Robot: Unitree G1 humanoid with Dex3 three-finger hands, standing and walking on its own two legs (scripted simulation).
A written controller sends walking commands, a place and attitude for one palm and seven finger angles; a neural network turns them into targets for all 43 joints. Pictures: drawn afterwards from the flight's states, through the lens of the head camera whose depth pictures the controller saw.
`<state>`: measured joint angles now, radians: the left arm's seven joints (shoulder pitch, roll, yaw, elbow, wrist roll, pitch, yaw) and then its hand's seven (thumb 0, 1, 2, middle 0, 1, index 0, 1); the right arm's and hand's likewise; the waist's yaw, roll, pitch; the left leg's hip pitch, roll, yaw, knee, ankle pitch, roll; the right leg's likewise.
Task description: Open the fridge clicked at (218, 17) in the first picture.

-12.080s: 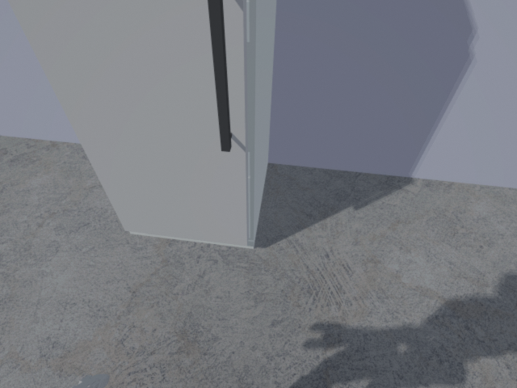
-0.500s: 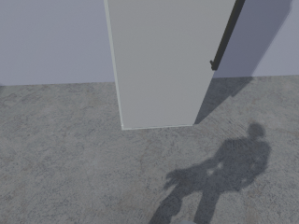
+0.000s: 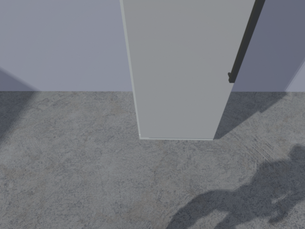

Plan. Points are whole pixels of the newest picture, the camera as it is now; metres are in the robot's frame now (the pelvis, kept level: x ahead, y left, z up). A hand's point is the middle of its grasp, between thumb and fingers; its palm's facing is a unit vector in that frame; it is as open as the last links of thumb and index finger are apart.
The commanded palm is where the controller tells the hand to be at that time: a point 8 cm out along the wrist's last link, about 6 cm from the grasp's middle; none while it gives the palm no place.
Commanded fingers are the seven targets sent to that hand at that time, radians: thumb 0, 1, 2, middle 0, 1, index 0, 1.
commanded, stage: take the last steps up to it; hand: right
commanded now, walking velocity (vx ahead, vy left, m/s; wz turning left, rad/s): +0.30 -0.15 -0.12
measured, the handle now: (243, 39) +0.85 -0.32 +0.10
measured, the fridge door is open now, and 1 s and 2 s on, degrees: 0 0 0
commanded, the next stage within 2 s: come to a stop and stand still in 0.84 s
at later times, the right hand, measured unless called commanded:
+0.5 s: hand out of the picture +0.02 -0.21 -0.18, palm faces +0.18 +0.96 -0.19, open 7.3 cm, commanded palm none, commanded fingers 0.00 -0.90 -0.90 0.20 0.30 0.20 0.30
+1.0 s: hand (252, 159) +0.42 -0.33 -0.16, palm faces +0.06 +0.97 -0.24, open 7.4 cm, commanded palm none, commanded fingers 0.00 -0.90 -0.90 0.20 0.30 0.20 0.30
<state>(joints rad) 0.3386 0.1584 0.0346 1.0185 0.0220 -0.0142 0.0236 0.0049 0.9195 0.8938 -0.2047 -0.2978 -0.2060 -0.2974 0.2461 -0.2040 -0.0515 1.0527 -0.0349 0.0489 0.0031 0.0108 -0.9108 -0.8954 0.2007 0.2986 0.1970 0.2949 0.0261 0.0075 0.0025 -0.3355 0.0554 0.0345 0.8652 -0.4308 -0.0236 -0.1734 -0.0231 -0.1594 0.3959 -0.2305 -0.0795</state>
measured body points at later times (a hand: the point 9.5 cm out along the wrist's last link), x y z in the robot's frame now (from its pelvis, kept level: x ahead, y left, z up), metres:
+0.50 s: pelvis +0.12 -0.05 -0.01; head +0.14 -0.05 +0.44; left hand +0.18 +0.19 -0.17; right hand +0.01 -0.26 -0.16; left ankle +0.00 +0.13 -0.75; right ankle +0.23 -0.21 -0.71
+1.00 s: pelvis +0.31 -0.15 -0.02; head +0.32 -0.12 +0.43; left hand +0.30 +0.07 -0.19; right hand +0.41 -0.38 -0.14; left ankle +0.39 -0.05 -0.74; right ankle +0.25 -0.23 -0.75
